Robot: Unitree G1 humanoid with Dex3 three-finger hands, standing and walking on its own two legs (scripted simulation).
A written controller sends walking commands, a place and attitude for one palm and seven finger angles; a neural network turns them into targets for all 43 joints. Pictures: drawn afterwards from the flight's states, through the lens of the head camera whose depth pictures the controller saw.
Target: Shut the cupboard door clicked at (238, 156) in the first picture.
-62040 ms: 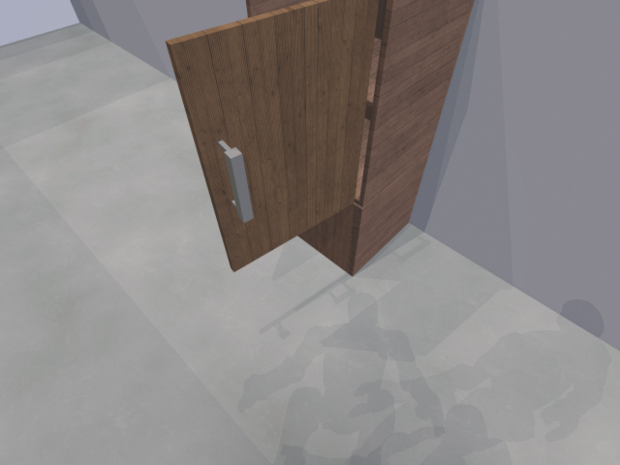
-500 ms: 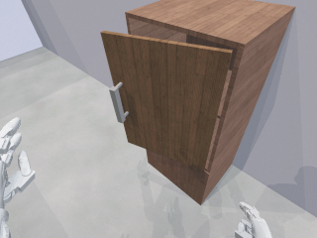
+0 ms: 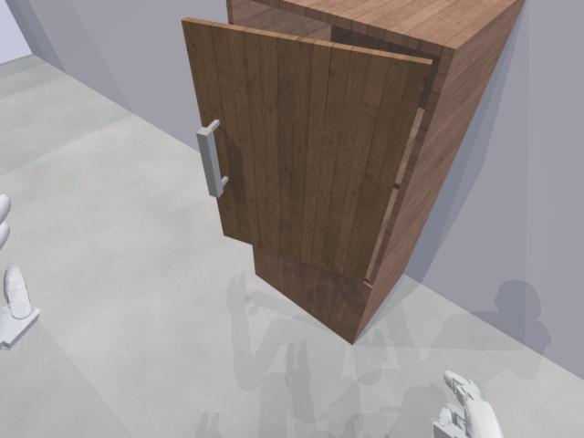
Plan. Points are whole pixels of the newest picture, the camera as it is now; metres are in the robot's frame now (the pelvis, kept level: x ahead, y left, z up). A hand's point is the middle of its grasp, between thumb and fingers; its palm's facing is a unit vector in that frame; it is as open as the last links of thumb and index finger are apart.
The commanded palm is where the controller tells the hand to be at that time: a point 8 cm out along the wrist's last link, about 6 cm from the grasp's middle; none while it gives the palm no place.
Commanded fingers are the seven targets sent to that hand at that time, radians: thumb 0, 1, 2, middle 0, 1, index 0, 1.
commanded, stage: step back with the hand held close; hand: left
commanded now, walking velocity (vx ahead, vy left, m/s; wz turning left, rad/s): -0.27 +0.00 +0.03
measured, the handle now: (215, 159) +0.68 +0.21 -0.02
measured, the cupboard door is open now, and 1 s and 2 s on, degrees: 17 17 17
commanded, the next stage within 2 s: stop stepping back and stand still in 0.94 s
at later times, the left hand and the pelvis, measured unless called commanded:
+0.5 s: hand out of the picture +0.13 +0.27 +0.18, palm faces +0.46 -0.74 -0.49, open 7.4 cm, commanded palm +0.06 +0.30 +0.18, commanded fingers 0.00 0.90 0.90 -0.20 -0.30 -0.20 -0.30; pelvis -0.06 -0.01 -0.01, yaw +4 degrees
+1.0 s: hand out of the picture +0.08 +0.27 +0.18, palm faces +0.45 -0.79 -0.42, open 7.4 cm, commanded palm +0.01 +0.30 +0.18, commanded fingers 0.00 0.90 0.90 -0.20 -0.30 -0.20 -0.30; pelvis -0.12 -0.01 +0.00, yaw +1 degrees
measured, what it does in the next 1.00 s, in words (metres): walks backwards: right foot, then left foot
